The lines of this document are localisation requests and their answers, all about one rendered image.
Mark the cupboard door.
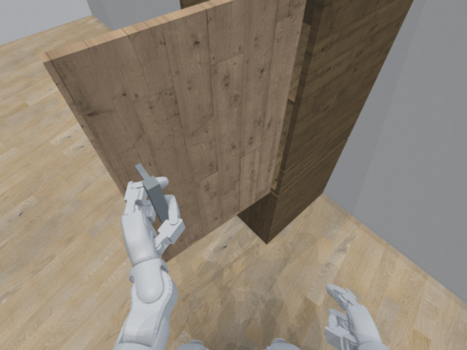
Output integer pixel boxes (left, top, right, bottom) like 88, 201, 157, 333
38, 0, 306, 263

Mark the right robot hand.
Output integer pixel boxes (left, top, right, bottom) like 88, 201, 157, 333
325, 284, 382, 350

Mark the left robot hand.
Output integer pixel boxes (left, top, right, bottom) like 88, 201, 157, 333
120, 177, 185, 267

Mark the robot left forearm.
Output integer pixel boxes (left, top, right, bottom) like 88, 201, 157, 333
113, 258, 178, 350

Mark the right robot shin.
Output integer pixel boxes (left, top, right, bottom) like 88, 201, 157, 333
272, 338, 286, 344

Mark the handle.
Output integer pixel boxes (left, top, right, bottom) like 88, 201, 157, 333
135, 163, 169, 224

